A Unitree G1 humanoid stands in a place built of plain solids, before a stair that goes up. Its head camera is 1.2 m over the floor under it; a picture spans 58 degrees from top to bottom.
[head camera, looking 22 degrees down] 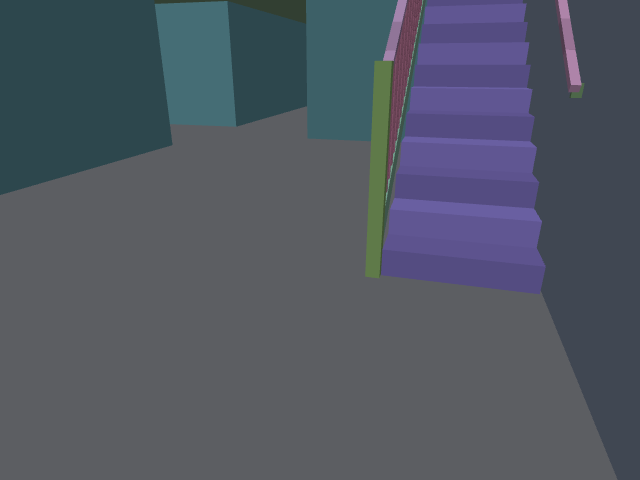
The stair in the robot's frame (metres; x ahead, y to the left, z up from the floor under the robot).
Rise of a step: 0.17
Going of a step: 0.26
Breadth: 0.90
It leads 16 degrees to the right of straight ahead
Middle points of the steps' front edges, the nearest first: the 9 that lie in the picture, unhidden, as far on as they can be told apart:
2.27 -0.81 0.17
2.53 -0.88 0.34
2.78 -0.95 0.52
3.04 -1.02 0.69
3.29 -1.09 0.86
3.55 -1.16 1.03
3.81 -1.23 1.20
4.06 -1.30 1.38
4.32 -1.37 1.55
